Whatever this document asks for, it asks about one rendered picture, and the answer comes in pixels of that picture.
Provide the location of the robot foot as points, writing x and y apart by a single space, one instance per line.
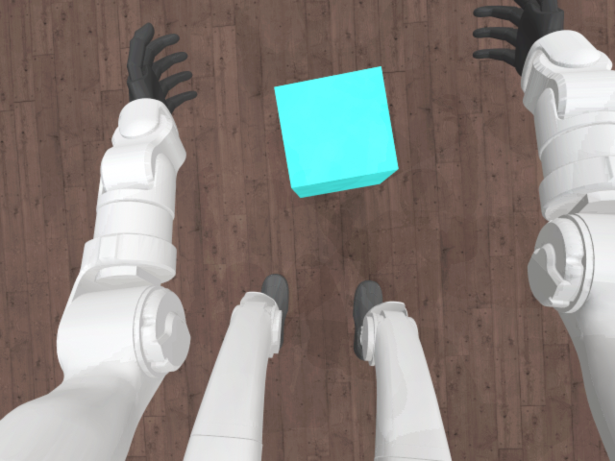
368 295
275 286

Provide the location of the robot right upper arm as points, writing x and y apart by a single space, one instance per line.
572 269

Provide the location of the robot left upper arm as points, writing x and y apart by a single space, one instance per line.
115 348

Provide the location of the left robot hand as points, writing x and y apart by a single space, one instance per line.
144 74

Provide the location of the carton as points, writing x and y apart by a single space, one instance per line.
337 132

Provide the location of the right robot forearm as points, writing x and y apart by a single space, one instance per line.
570 90

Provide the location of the robot left foot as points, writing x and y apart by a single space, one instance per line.
275 286

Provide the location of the right robot hand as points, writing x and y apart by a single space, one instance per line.
535 19

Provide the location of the left robot forearm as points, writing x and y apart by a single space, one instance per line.
132 242

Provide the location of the robot right foot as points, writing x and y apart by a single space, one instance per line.
368 295

